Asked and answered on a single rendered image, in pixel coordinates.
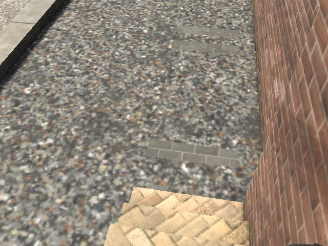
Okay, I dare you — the stairs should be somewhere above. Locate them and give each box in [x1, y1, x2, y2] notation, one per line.
[104, 187, 250, 246]

